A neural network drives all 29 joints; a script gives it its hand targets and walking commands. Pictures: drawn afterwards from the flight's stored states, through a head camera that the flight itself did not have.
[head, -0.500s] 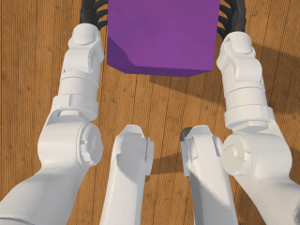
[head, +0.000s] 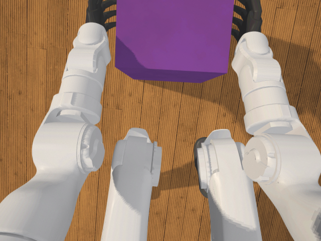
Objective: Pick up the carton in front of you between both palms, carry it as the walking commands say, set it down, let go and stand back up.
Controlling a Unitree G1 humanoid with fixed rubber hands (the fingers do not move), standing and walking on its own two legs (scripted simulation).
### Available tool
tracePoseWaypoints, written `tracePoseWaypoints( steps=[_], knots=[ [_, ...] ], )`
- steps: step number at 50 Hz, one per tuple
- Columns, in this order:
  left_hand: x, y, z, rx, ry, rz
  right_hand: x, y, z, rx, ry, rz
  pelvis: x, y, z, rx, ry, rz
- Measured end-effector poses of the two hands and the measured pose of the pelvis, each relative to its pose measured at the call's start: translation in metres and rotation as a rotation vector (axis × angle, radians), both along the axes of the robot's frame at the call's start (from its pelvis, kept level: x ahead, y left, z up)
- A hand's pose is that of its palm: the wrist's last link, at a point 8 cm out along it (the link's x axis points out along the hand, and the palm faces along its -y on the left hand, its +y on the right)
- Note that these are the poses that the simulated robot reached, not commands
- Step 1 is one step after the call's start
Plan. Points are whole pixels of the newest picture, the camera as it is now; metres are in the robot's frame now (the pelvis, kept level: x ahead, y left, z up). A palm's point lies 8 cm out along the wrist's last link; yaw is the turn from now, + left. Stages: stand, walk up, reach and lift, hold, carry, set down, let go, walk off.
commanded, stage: set down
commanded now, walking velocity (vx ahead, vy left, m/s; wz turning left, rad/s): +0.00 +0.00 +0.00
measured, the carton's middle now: (171, 35) +0.53 +0.02 -0.25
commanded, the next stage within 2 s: none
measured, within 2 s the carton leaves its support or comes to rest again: neither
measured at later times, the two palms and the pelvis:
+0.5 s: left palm (96, 25) +0.53 +0.17 -0.16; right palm (250, 32) +0.52 -0.14 -0.16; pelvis -0.01 +0.00 -0.01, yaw +0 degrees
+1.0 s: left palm (81, 30) +0.53 +0.21 -0.20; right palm (262, 36) +0.52 -0.18 -0.19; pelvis +0.00 +0.00 -0.02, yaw +0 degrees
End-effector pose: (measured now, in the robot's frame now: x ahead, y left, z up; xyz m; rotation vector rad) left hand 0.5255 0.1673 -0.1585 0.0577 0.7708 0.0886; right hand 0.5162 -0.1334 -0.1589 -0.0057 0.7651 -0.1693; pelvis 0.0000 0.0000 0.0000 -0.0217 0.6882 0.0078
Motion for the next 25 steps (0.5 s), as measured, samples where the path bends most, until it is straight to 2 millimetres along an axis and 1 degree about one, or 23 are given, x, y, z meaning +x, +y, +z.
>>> tracePoseWaypoints(
  steps=[2, 12, 25],
  knots=[
    [-0.0016, 0.0, -0.0027, -0.004, 0.002, -0.003, -0.0011, -0.0008, -0.0025, -0.002, 0.004, 0.006, -0.0011, -0.0004, -0.0011, 0.001, -0.01, 0.001],
    [-0.0006, 0.0015, -0.0034, -0.017, -0.002, -0.026, 0.001, -0.0032, -0.0031, 0.009, 0.001, 0.035, -0.0071, -0.0011, -0.0062, 0.0, -0.05, 0.002],
    [0.0017, 0.0042, -0.005, -0.04, -0.009, -0.055, 0.0038, -0.0062, -0.0041, 0.026, -0.002, 0.074, -0.0104, -0.0001, -0.007, -0.002, -0.061, 0.004]
  ],
)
